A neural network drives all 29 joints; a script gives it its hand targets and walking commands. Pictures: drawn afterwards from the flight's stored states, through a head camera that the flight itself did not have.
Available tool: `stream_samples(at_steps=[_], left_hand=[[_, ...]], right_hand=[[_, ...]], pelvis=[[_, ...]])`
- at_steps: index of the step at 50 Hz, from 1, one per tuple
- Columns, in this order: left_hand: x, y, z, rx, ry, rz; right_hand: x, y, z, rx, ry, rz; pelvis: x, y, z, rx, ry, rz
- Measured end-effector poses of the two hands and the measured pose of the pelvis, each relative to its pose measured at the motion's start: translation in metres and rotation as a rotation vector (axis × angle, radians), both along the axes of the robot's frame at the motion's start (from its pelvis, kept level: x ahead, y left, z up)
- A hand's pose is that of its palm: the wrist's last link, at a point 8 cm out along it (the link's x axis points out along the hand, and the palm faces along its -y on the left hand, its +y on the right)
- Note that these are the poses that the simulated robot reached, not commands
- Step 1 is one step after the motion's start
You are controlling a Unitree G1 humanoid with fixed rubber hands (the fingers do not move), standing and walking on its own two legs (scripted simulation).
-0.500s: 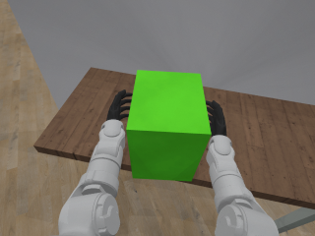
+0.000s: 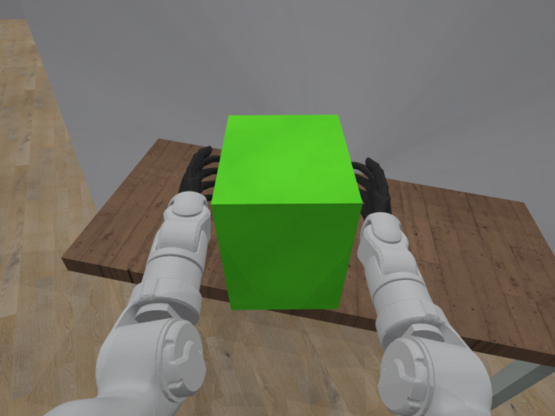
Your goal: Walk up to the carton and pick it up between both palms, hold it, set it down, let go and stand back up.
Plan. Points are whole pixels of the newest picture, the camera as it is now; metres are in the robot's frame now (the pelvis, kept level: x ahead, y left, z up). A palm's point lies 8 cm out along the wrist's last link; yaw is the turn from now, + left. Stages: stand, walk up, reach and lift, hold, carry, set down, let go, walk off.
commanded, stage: reach and lift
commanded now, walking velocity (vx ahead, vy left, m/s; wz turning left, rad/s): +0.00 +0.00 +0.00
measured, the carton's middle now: (284, 213) +0.44 -0.02 +0.09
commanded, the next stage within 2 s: hold in 1.96 s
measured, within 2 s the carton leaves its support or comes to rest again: neither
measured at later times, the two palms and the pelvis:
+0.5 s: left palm (193, 182) +0.41 +0.12 +0.16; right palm (382, 198) +0.39 -0.15 +0.17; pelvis +0.01 +0.00 +0.00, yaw +0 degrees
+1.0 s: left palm (183, 178) +0.38 +0.12 +0.19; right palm (385, 199) +0.37 -0.15 +0.18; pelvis +0.00 +0.01 +0.00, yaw +0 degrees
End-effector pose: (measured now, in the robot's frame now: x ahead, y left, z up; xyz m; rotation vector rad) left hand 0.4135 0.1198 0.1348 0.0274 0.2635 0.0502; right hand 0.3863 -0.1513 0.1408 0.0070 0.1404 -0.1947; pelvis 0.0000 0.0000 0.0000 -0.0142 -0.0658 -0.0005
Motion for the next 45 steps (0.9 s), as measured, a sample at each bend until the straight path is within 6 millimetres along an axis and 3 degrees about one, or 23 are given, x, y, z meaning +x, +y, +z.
stream_samples(at_steps=[17,30,45], left_hand=[[-0.005,-0.004,0.010,0.049,0.000,0.002],[-0.006,0.003,0.039,0.034,-0.048,0.021],[-0.027,0.012,0.051,0.050,-0.066,0.024]], right_hand=[[-0.003,-0.005,0.002,0.010,-0.003,0.007],[0.002,0.001,0.037,-0.012,-0.044,0.033],[-0.017,0.010,0.044,0.014,-0.066,0.036]], pelvis=[[0.002,-0.001,-0.001,-0.005,-0.018,-0.003],[0.009,-0.003,-0.001,-0.008,-0.044,0.012],[0.003,0.006,-0.002,-0.015,-0.081,0.009]])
